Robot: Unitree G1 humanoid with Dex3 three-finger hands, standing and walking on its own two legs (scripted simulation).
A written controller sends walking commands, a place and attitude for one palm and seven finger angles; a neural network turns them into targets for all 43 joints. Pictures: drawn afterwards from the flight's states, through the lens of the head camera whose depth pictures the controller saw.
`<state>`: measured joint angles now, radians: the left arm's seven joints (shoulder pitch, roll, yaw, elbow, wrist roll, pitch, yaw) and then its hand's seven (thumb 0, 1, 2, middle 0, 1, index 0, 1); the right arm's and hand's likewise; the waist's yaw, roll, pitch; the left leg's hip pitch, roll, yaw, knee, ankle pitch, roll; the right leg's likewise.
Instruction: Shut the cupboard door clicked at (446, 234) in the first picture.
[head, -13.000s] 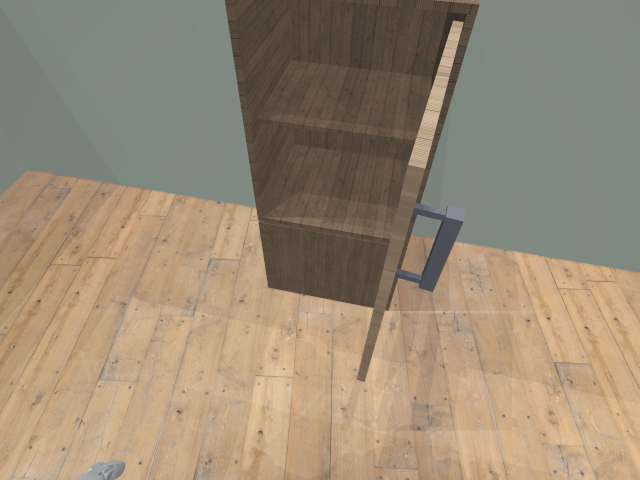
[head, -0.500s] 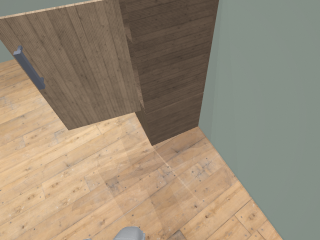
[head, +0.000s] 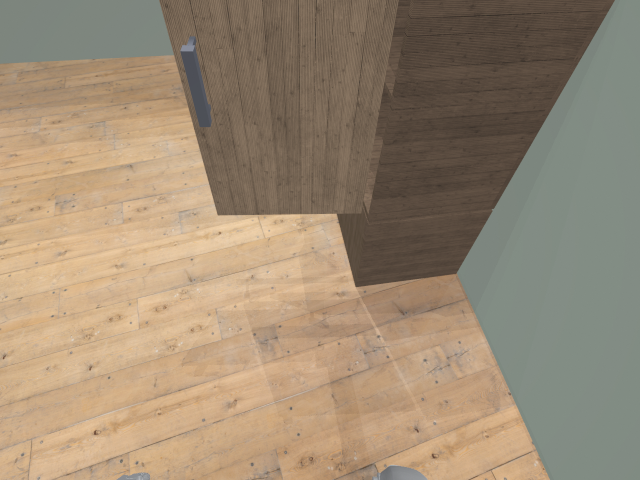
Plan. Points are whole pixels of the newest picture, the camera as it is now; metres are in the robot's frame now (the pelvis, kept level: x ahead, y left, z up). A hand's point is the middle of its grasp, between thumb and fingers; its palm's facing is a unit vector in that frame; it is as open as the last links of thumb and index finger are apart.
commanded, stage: turn to face it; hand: left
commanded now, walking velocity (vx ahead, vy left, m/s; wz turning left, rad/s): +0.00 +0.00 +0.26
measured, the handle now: (199, 83) +0.77 +0.29 +0.05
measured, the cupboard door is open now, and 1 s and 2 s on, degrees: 83 83 83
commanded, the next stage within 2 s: take the last steps up to it in 0.06 s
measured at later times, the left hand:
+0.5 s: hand out of the picture -0.05 +0.14 -0.15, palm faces +0.22 -0.94 -0.26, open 7.3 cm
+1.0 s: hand out of the picture +0.13 +0.25 -0.17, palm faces +0.19 -0.96 -0.18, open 7.4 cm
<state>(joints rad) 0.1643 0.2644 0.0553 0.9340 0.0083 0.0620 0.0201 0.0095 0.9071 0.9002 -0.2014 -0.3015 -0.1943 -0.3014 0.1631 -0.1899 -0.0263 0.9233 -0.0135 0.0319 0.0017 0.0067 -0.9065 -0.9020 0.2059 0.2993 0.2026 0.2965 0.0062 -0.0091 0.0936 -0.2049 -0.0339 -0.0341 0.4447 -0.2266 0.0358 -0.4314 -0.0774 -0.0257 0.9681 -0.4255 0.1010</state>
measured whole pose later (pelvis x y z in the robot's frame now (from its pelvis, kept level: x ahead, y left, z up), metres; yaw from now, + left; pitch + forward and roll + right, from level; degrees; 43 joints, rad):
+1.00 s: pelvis +0.12 +0.06 +0.00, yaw +7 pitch -1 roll +1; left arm 0.24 0.19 0.07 1.05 0.03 0.00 -0.01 0.01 0.91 0.90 -0.20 -0.30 -0.19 -0.30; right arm 0.31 -0.16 -0.04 1.06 -0.01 -0.07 -0.03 -0.02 -0.95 -0.90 0.20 0.30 0.20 0.30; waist 0.01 -0.04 0.02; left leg -0.04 -0.02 0.16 0.31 -0.25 0.04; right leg -0.57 -0.12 -0.07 1.03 -0.21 0.03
